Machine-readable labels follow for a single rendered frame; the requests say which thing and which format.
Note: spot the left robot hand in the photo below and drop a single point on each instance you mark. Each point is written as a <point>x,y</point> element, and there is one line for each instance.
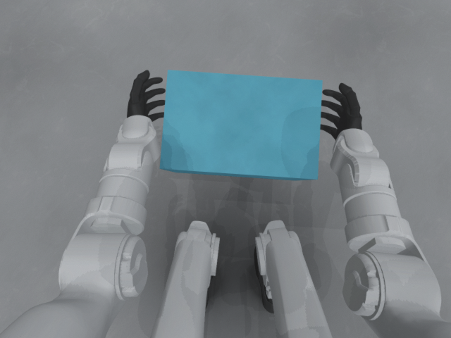
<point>137,104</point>

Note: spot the left robot thigh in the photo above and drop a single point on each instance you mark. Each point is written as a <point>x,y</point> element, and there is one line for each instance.
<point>181,312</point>

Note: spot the left robot forearm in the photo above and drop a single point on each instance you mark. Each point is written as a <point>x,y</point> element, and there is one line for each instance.
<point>118,206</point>

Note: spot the right robot forearm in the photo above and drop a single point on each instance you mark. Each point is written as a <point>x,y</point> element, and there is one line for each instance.
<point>374,222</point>

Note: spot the robot right upper arm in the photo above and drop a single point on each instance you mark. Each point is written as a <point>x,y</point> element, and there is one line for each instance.
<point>397,295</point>

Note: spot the right robot hand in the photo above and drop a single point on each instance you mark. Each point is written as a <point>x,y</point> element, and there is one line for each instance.
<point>348,111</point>

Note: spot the robot left upper arm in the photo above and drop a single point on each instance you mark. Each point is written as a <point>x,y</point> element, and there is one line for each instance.
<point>99,273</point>

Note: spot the carton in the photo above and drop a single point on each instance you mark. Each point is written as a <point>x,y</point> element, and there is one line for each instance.
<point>241,125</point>

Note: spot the right robot shin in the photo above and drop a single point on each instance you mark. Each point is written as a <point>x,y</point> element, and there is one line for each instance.
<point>273,225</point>

